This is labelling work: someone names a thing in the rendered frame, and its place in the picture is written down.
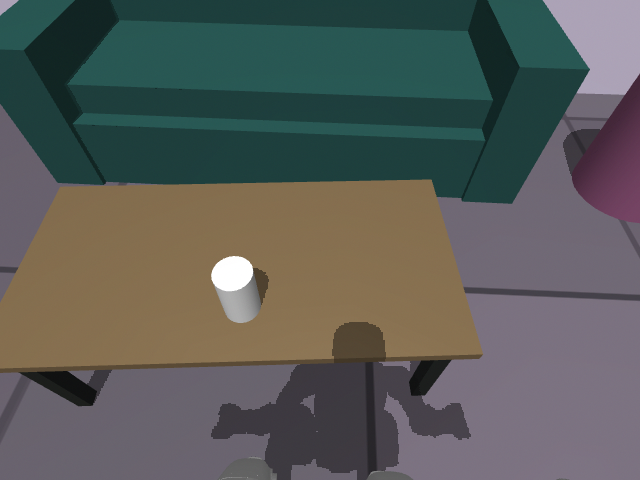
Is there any sofa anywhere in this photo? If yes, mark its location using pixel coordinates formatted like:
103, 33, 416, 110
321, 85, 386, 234
0, 0, 590, 204

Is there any can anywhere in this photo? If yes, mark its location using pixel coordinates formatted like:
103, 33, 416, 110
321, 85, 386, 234
211, 256, 261, 323

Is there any coffee table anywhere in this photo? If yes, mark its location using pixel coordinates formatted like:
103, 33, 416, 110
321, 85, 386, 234
0, 179, 483, 406

